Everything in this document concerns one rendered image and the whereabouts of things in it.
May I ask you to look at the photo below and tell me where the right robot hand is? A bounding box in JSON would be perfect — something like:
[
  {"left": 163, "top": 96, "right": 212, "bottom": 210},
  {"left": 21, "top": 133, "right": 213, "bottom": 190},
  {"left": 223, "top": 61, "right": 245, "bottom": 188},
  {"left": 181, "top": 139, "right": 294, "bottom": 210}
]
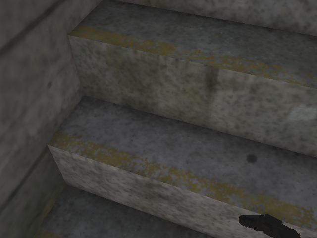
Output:
[{"left": 239, "top": 213, "right": 301, "bottom": 238}]

